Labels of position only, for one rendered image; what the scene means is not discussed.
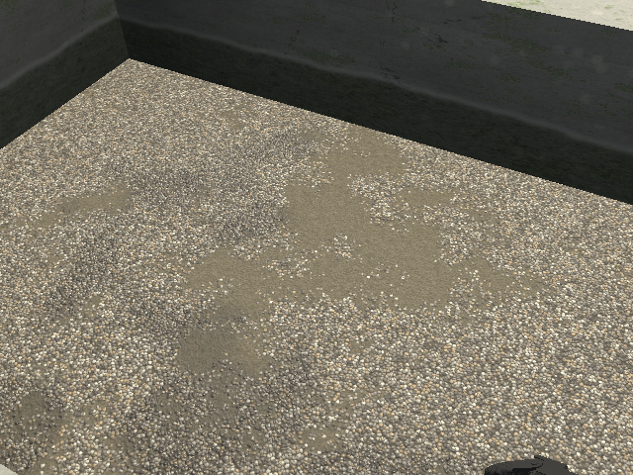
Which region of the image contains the robot right hand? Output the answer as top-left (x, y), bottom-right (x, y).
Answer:
top-left (485, 455), bottom-right (579, 475)

